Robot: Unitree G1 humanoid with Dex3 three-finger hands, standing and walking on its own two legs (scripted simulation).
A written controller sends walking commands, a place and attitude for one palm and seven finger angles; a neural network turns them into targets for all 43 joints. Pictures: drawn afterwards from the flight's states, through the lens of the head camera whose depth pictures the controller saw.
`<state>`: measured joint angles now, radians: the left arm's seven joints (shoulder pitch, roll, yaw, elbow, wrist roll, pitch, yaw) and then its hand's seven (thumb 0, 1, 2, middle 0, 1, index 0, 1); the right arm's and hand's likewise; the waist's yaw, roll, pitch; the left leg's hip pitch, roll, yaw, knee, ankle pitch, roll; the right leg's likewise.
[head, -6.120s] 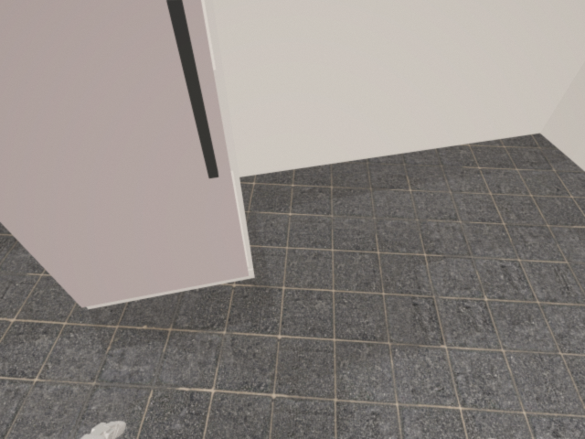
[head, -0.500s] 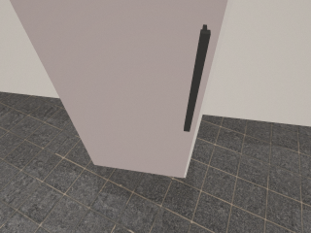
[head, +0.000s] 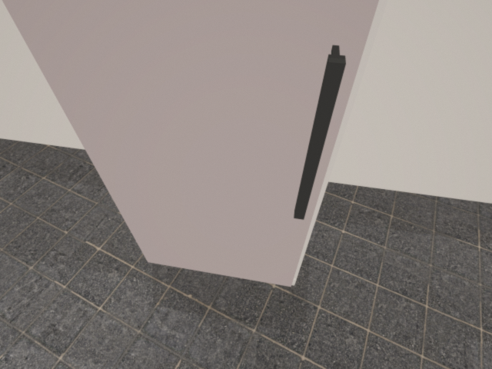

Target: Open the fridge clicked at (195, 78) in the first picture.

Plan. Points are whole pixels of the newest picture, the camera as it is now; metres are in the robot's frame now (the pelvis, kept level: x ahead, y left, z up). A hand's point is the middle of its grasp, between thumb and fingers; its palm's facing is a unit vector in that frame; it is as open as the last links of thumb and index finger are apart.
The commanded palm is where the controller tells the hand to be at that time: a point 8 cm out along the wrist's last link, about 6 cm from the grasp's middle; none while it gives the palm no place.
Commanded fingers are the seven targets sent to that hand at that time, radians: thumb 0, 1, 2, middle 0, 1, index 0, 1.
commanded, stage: come to a stop and stand still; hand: right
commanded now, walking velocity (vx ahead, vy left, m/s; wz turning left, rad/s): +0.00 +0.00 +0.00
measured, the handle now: (313, 149) +0.50 -0.10 +0.07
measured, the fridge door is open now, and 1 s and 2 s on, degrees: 0 0 0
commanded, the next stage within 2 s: look again from close up in 0.16 s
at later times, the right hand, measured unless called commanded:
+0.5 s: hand out of the picture +0.00 -0.18 -0.18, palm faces +0.04 +0.97 -0.22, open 7.4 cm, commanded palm none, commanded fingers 0.00 -0.90 -0.90 0.20 0.30 0.20 0.30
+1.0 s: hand out of the picture -0.09 -0.20 -0.19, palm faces +0.04 +0.98 -0.20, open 7.4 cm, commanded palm none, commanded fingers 0.00 -0.90 -0.90 0.20 0.30 0.20 0.30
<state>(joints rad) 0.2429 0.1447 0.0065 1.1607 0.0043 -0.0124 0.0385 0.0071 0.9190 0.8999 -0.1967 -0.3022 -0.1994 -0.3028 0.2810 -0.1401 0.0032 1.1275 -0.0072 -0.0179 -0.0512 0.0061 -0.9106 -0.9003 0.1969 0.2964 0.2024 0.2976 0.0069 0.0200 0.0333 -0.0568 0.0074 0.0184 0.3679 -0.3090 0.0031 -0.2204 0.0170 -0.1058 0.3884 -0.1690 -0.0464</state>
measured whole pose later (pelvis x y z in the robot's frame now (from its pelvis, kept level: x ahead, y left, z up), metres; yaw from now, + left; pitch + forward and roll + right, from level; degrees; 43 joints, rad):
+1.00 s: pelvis -0.05 -0.02 -0.01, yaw -2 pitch -1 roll +1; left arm 0.28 0.19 0.01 1.06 0.01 0.01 0.01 0.00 0.91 0.90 -0.20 -0.30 -0.20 -0.30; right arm 0.39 -0.22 0.01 1.06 -0.02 0.00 -0.04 0.01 -0.91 -0.90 0.20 0.30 0.20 0.30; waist -0.01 0.03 0.00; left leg -0.15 0.02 0.04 0.46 -0.29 -0.01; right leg -0.31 0.02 -0.08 0.44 -0.12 -0.08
